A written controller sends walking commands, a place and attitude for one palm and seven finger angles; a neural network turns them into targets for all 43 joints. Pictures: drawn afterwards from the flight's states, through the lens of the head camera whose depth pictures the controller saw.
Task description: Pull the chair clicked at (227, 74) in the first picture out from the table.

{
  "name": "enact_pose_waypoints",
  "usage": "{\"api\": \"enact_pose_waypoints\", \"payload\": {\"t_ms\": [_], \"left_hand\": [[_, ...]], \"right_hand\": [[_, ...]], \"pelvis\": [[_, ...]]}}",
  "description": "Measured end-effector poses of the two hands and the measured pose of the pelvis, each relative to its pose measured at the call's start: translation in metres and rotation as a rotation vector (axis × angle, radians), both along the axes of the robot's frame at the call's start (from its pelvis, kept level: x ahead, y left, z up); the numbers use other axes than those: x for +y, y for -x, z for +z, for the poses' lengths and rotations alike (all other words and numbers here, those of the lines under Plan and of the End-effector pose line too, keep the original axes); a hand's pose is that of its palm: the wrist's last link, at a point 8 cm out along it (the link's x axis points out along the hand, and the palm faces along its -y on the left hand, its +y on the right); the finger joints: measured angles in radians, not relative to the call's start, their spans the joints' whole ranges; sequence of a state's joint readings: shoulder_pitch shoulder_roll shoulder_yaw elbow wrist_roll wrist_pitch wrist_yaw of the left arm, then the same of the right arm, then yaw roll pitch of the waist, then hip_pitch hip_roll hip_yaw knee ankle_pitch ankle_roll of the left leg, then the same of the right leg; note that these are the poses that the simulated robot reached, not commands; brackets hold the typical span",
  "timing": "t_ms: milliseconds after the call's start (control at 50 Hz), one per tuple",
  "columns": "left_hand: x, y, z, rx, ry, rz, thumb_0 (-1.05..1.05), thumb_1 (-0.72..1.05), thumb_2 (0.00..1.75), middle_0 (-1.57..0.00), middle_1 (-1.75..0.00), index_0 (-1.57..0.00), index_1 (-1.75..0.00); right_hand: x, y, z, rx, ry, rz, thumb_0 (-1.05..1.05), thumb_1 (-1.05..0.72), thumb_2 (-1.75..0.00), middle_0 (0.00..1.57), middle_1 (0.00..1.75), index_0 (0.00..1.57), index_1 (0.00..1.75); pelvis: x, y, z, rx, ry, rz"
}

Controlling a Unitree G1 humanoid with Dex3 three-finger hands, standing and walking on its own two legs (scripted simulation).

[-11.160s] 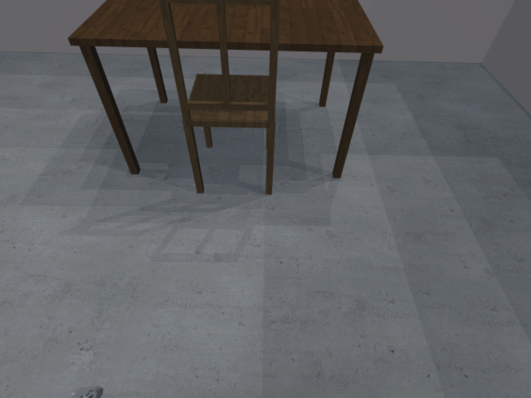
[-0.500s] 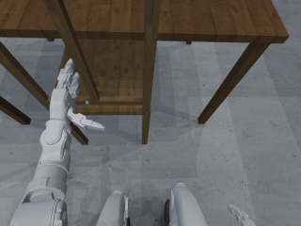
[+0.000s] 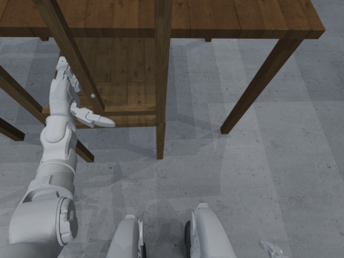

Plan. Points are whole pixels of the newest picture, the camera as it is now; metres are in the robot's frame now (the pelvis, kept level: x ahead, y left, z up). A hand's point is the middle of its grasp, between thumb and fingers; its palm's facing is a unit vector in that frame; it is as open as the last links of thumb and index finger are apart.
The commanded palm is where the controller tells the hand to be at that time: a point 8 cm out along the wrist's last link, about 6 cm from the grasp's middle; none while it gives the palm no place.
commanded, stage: push the fingers through the gap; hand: left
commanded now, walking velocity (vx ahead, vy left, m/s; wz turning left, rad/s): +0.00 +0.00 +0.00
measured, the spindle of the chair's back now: (79, 68) +0.52 +0.19 +0.07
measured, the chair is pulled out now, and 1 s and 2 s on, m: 0.00 0.00 0.05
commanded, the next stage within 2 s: hook a spindle and tug to test in 0.50 s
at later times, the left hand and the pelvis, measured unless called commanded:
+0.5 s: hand (92, 93) +0.48 +0.16 +0.03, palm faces +0.00 -1.00 -0.04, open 16.9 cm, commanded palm +0.45 +0.20 +0.03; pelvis +0.00 +0.00 +0.00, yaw +0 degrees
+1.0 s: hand (93, 91) +0.48 +0.16 +0.03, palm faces +0.02 -1.00 -0.03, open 15.0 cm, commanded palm +0.45 +0.20 +0.03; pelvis +0.00 +0.00 +0.00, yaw +0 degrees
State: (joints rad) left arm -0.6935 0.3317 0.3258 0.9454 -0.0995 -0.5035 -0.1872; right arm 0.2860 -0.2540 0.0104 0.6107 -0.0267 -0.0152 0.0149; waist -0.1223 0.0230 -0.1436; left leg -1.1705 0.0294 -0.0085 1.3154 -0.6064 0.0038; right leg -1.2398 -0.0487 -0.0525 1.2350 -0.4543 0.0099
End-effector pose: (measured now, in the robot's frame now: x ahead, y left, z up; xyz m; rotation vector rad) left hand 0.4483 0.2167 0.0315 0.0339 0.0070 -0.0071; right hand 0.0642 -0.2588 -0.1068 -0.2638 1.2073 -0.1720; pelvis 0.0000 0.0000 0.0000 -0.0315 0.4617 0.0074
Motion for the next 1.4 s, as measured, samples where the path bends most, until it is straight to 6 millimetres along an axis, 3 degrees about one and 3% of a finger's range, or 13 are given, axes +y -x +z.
{"api": "enact_pose_waypoints", "payload": {"t_ms": [340, 700, 840, 1040, 1240, 1400], "left_hand": [[-0.004, -0.011, 0.0, 0.006, 0.0, 0.008, -0.02, -0.5, 0.3, -0.06, -0.08, -0.06, -0.08], [-0.005, -0.007, 0.0, -0.003, 0.006, 0.006, -0.02, -0.5, 0.3, -0.07, -0.11, -0.07, -0.11], [-0.004, -0.009, 0.0, -0.006, -0.001, 0.016, -0.02, -0.5, 0.3, -0.14, -0.33, -0.13, -0.33], [-0.001, -0.011, 0.001, -0.001, 0.008, 0.027, -0.02, -0.42, 0.33, -0.3, -0.82, -0.26, -0.82], [0.001, -0.013, 0.001, 0.003, 0.005, 0.039, -0.01, 0.0, 0.51, -0.42, -1.29, -0.38, -1.29], [-0.001, -0.012, 0.001, 0.004, 0.014, 0.04, 0.0, 0.43, 0.69, -0.43, -1.37, -0.41, -1.42]], "right_hand": [[-0.001, 0.022, -0.001, 0.069, -0.004, -0.03, 0.01, -0.9, -0.89, 0.2, 0.3, 0.2, 0.29], [0.001, 0.011, 0.001, 0.049, 0.0, -0.013, 0.0, -0.9, -0.89, 0.2, 0.3, 0.2, 0.29], [0.002, 0.007, -0.001, 0.043, -0.004, -0.01, 0.0, -0.9, -0.89, 0.2, 0.3, 0.2, 0.29], [0.002, 0.01, -0.001, 0.066, -0.005, -0.016, 0.0, -0.9, -0.89, 0.2, 0.3, 0.2, 0.29], [0.003, 0.009, 0.002, 0.088, -0.008, -0.02, 0.0, -0.9, -0.89, 0.2, 0.3, 0.2, 0.29], [0.005, 0.0, 0.004, 0.087, -0.014, -0.021, 0.0, -0.91, -0.89, 0.2, 0.3, 0.2, 0.29]], "pelvis": [[0.0, 0.002, 0.0, 0.006, 0.001, -0.007], [0.002, 0.002, 0.0, 0.003, 0.004, 0.0], [0.001, 0.002, 0.0, 0.005, 0.003, -0.001], [0.001, -0.001, 0.0, 0.01, 0.005, 0.001], [0.003, -0.007, 0.004, 0.013, 0.008, 0.003], [0.004, -0.013, 0.007, 0.015, 0.01, 0.003]]}}
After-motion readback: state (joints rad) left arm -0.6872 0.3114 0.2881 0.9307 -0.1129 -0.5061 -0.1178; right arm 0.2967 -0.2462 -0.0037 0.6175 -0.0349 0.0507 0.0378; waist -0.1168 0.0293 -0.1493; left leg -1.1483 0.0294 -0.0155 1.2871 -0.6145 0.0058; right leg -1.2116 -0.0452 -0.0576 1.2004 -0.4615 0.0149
